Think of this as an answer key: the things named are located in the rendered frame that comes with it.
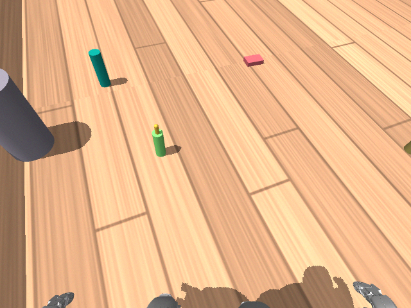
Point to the left robot hand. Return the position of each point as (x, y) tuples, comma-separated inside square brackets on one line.
[(60, 301)]

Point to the right robot hand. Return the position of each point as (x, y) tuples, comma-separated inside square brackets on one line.
[(373, 295)]

